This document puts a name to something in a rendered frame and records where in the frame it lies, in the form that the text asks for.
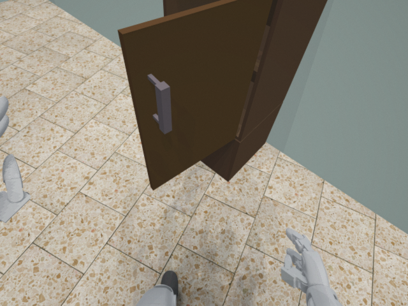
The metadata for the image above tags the robot left shin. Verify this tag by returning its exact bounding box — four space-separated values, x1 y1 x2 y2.
153 284 173 292

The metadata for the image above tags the robot right hand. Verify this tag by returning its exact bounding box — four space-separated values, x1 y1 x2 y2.
281 228 330 293

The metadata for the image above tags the robot left thigh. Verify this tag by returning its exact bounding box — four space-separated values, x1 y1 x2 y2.
136 288 177 306

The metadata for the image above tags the handle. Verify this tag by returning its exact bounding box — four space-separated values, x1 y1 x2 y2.
147 74 172 134

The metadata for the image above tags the right robot forearm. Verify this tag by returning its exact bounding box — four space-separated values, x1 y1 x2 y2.
306 285 343 306

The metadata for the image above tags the robot left hand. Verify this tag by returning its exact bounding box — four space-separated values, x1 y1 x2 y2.
0 96 31 223

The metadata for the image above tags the cupboard door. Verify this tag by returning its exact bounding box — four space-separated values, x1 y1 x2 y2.
118 0 273 190

